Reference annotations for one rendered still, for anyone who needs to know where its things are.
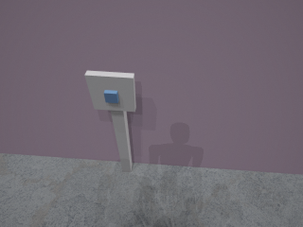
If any button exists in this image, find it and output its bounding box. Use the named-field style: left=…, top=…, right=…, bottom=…
left=103, top=90, right=119, bottom=103

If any panel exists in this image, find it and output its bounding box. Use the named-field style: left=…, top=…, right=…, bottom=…
left=84, top=70, right=136, bottom=172

